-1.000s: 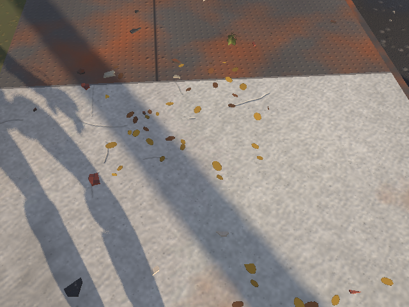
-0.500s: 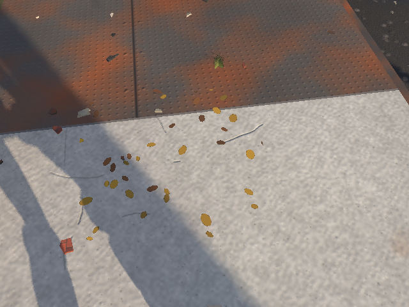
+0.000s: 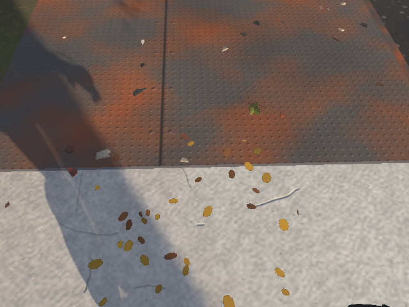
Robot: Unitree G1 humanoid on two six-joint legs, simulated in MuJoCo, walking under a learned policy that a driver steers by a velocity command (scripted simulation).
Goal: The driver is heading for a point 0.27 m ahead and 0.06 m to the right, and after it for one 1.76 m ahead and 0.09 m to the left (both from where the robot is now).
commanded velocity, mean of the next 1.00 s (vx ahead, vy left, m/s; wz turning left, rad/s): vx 0.50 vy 0.00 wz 0.00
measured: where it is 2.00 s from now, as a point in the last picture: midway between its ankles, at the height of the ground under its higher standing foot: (220, 138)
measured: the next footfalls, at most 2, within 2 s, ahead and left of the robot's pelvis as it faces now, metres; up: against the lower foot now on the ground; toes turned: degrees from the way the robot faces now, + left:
right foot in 0.56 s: +0.48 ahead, -0.13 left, +0.00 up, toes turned -3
left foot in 1.10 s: +0.79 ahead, +0.12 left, +0.00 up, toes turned +3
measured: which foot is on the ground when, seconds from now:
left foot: down 0.00-0.58, up 0.60-1.00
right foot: down 0.00-0.00, up 0.02-0.54, down 0.56-1.00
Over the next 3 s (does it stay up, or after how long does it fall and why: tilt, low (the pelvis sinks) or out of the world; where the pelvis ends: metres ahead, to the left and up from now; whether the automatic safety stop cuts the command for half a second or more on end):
stays up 1.65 -0.04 0.02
